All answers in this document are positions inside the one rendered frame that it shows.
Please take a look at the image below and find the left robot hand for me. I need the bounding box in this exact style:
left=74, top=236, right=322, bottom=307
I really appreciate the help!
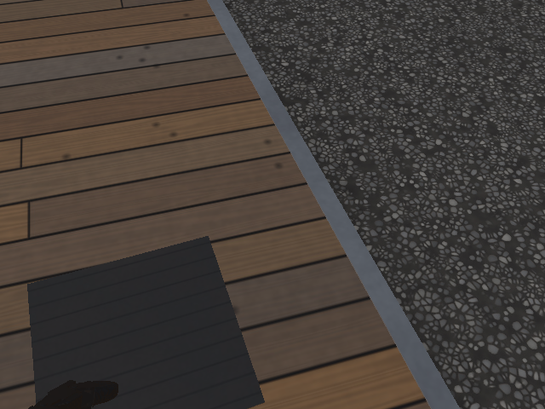
left=28, top=380, right=118, bottom=409

